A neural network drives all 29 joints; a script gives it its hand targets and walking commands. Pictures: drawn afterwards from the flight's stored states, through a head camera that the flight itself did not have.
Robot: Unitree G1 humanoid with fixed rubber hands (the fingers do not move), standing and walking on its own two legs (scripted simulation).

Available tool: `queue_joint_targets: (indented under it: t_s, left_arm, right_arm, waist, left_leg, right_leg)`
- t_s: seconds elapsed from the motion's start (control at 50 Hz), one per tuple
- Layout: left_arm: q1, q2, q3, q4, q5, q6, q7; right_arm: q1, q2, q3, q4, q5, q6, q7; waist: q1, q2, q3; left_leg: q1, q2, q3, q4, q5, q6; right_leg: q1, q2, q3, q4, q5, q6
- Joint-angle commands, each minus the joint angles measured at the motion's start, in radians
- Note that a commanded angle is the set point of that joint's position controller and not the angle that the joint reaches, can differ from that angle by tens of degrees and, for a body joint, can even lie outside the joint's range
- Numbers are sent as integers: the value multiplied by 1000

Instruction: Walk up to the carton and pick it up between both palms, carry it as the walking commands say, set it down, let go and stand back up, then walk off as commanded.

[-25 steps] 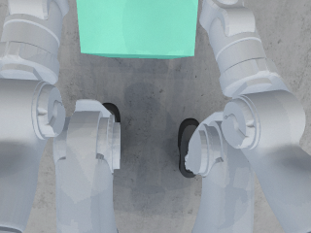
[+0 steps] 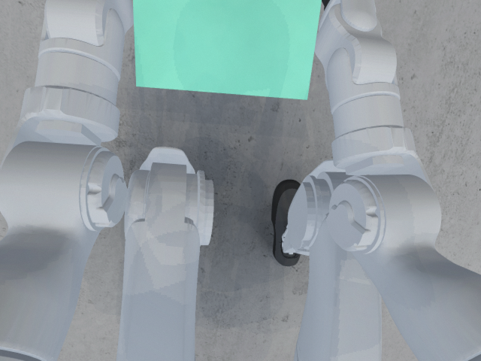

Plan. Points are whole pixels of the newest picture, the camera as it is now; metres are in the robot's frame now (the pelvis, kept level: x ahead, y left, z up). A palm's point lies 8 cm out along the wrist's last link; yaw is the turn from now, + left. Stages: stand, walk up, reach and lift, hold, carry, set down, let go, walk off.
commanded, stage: reach and lift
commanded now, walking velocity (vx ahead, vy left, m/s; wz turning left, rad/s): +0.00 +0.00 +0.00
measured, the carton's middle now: out of the picture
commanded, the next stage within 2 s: none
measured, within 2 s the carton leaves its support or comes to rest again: neither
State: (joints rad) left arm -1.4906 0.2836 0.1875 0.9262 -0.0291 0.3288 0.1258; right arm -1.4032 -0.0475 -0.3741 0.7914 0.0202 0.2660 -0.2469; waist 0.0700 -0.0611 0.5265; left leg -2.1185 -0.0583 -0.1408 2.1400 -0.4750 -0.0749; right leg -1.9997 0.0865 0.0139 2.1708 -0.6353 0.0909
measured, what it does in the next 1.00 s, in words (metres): rises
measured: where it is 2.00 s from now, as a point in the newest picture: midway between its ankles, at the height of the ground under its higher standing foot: (229, 226)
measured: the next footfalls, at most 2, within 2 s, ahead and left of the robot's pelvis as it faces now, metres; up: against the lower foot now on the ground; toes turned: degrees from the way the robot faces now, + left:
none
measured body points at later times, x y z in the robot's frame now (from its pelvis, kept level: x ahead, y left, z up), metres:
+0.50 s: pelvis +0.01 -0.01 +0.03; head +0.36 +0.05 +0.29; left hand +0.55 +0.20 -0.11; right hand +0.56 -0.07 -0.10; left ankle +0.15 +0.14 -0.35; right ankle +0.12 -0.14 -0.35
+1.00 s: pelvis -0.02 -0.01 +0.07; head +0.32 +0.05 +0.35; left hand +0.53 +0.19 -0.03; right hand +0.54 -0.08 -0.02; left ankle +0.15 +0.14 -0.35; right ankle +0.12 -0.14 -0.35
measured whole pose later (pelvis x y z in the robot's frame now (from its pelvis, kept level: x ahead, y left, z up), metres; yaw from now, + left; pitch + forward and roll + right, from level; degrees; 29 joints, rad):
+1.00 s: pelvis -0.02 -0.01 +0.07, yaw +2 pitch +22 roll -3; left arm -1.42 0.17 0.35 0.69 0.08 0.46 0.11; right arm -1.36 -0.01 -0.43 0.59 -0.08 0.42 -0.19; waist 0.04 -0.05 0.53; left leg -1.85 -0.05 -0.12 1.89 -0.42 -0.08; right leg -1.77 0.09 0.04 1.94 -0.56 0.08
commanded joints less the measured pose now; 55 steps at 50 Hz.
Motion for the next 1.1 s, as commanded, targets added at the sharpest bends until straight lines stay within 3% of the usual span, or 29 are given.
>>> queue_joint_targets:
  t_s: [0.0,0.02,0.1,0.18,0.2,0.22,0.26,0.28,0.36,0.4,0.44,0.5,0.52,0.56,0.58,0.66,0.68,0.78,0.8,0.82,0.84,0.86,0.9,0.94,0.96,1.0,1.04,1.06,1.08]
  left_arm:
    - [-781,-1142,-400,-248,-106,-46,-282]
    - [-781,-1154,-405,-302,-110,-44,-284]
    - [-628,-1148,-295,-102,-25,-16,-300]
    - [-697,-1161,-364,-273,-66,-19,-308]
    - [-682,-1159,-346,-233,-50,-15,-311]
    - [-710,-1180,-388,-294,-79,-15,-308]
    - [-702,-1142,-396,-329,-77,-12,-304]
    - [-723,-1159,-454,-415,-112,-8,-299]
    - [-619,-1161,-472,-455,-125,20,-285]
    - [-595,-1175,-490,-462,-117,25,-288]
    - [-592,-1128,-473,-406,-89,20,-295]
    - [-638,-1190,-482,-435,-112,11,-308]
    - [-680,-1159,-516,-528,-118,5,-306]
    - [-657,-1134,-486,-453,-101,12,-304]
    - [-661,-1132,-482,-452,-95,14,-303]
    - [-687,-1153,-497,-452,-92,32,-297]
    - [-673,-1154,-474,-418,-92,34,-296]
    - [-714,-1220,-484,-420,-102,71,-285]
    - [-672,-1235,-447,-336,-84,77,-286]
    - [-671,-1255,-447,-334,-75,88,-289]
    - [-670,-1256,-427,-311,-69,87,-290]
    - [-696,-1267,-467,-372,-92,89,-288]
    - [-721,-1260,-444,-382,-85,93,-284]
    - [-690,-1301,-444,-372,-93,100,-292]
    - [-672,-1284,-452,-387,-84,104,-289]
    - [-643,-1296,-441,-332,-79,111,-291]
    - [-719,-1321,-494,-462,-113,110,-289]
    - [-699,-1298,-511,-480,-117,117,-288]
    - [-716,-1296,-516,-496,-125,116,-283]
  right_arm:
    - [-857,903,428,-138,61,-4,299]
    - [-880,917,452,-203,77,-6,302]
    - [-914,880,440,-178,40,0,320]
    - [-887,958,519,-254,73,19,324]
    - [-849,974,508,-203,64,30,327]
    - [-850,975,530,-232,79,30,324]
    - [-818,1037,558,-228,91,43,320]
    - [-881,1046,621,-351,140,38,312]
    - [-871,1030,684,-470,167,55,287]
    - [-810,1047,681,-410,157,64,282]
    - [-778,1040,649,-334,134,63,280]
    - [-694,1077,603,-294,86,67,275]
    - [-703,1103,636,-336,110,69,274]
    - [-733,1076,620,-315,107,70,274]
    - [-712,1068,602,-292,85,75,276]
    - [-787,1070,618,-328,109,83,282]
    - [-784,1048,601,-320,86,90,286]
    - [-848,1038,605,-351,102,109,304]
    - [-798,1032,554,-266,68,118,313]
    - [-863,1049,569,-324,86,113,321]
    - [-831,1045,546,-282,60,118,325]
    - [-881,1069,592,-341,105,119,331]
    - [-816,1059,546,-248,70,141,344]
    - [-809,1078,553,-276,64,141,348]
    - [-852,1102,591,-351,100,138,343]
    - [-840,1081,575,-304,87,144,349]
    - [-806,1103,578,-313,91,156,356]
    - [-846,1112,625,-393,122,153,349]
    - [-822,1111,622,-367,108,161,346]
  waist:
    - [-83,161,-1930]
    - [-65,164,-2016]
    - [-32,123,-1870]
    - [-31,79,-2167]
    - [-1,71,-2122]
    - [-10,87,-2180]
    - [21,48,-2217]
    - [26,67,-2370]
    - [66,65,-2487]
    - [55,99,-2426]
    - [46,76,-2245]
    - [-20,63,-2260]
    - [3,87,-2357]
    - [19,92,-2281]
    - [-5,100,-2244]
    - [8,116,-2302]
    - [-14,76,-2258]
    - [-22,141,-2329]
    - [-43,125,-2227]
    - [-13,135,-2261]
    - [-28,129,-2212]
    - [-20,140,-2341]
    - [-52,121,-2299]
    - [-56,110,-2325]
    - [-10,121,-2403]
    - [-27,123,-2304]
    - [-55,121,-2416]
    - [-22,139,-2476]
    - [-43,106,-2483]
  left_leg:
    - [989,-65,208,-243,192,19]
    - [1063,-68,207,-247,251,20]
    - [908,-62,225,-244,203,35]
    - [1020,-69,248,-219,334,34]
    - [985,-65,253,-227,341,33]
    - [1009,-63,249,-222,366,30]
    - [1003,-63,252,-228,383,32]
    - [1107,-70,253,-223,463,31]
    - [1167,-81,252,-235,587,31]
    - [1137,-83,246,-249,583,26]
    - [1028,-78,257,-266,460,25]
    - [1004,-88,258,-293,425,28]
    - [1060,-88,274,-285,460,22]
    - [1030,-87,261,-295,426,30]
    - [1028,-86,260,-314,390,31]
    - [1097,-93,262,-344,339,30]
    - [1076,-88,254,-350,311,34]
    - [1195,-91,230,-394,290,28]
    - [1142,-85,229,-398,216,23]
    - [1187,-89,219,-438,199,26]
    - [1145,-82,224,-427,155,23]
    - [1253,-84,212,-432,201,21]
    - [1227,-83,212,-435,187,16]
    - [1226,-83,209,-452,204,18]
    - [1253,-92,230,-444,229,27]
    - [1209,-86,215,-466,211,21]
    - [1331,-88,186,-500,215,14]
    - [1334,-91,204,-482,257,17]
    - [1315,-97,200,-485,253,20]
  right_leg:
    - [333,113,-193,-229,150,-64]
    - [374,113,-187,-235,201,-62]
    - [333,105,-176,-257,149,-53]
    - [520,116,-177,-257,295,-41]
    - [496,116,-171,-259,283,-39]
    - [521,116,-165,-256,311,-40]
    - [558,118,-151,-267,337,-38]
    - [632,130,-155,-254,414,-31]
    - [728,144,-140,-262,510,-26]
    - [714,138,-126,-280,498,-36]
    - [656,126,-117,-309,413,-37]
    - [706,130,-115,-334,424,-45]
    - [766,132,-104,-338,470,-40]
    - [710,126,-100,-342,418,-39]
    - [686,126,-106,-359,387,-42]
    - [705,122,-111,-389,330,-39]
    - [681,123,-116,-393,305,-37]
    - [668,117,-122,-419,281,-51]
    - [609,116,-125,-435,212,-57]
    - [614,112,-133,-446,203,-52]
    - [586,107,-124,-454,165,-61]
    - [627,111,-136,-443,211,-52]
    - [595,108,-136,-462,199,-57]
    - [642,104,-130,-475,216,-57]
    - [695,110,-120,-482,247,-57]
    - [648,105,-122,-489,218,-56]
    - [685,107,-126,-502,252,-58]
    - [736,108,-110,-503,282,-57]
    - [753,112,-112,-512,284,-58]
